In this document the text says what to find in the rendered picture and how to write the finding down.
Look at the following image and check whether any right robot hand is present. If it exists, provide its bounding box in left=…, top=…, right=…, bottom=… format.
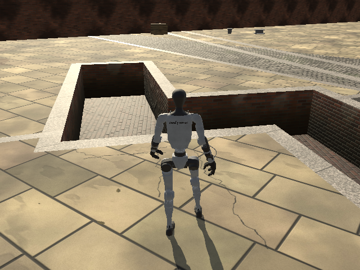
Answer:
left=203, top=161, right=216, bottom=176

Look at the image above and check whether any left robot hand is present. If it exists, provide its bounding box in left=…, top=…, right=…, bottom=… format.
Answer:
left=150, top=149, right=163, bottom=159

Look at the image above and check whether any left robot forearm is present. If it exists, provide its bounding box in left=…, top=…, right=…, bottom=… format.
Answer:
left=151, top=135, right=159, bottom=152

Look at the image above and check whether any robot right foot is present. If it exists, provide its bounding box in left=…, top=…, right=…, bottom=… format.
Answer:
left=194, top=206, right=202, bottom=218

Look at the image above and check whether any right robot forearm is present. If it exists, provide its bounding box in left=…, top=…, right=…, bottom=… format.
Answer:
left=201, top=137, right=214, bottom=163

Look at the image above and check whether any robot left upper arm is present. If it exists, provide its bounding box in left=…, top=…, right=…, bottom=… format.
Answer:
left=153, top=113, right=168, bottom=143

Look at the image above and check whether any robot right upper arm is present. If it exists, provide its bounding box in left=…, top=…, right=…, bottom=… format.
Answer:
left=191, top=113, right=206, bottom=145

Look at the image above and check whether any right robot shin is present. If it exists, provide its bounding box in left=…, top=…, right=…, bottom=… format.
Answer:
left=192, top=177, right=201, bottom=210

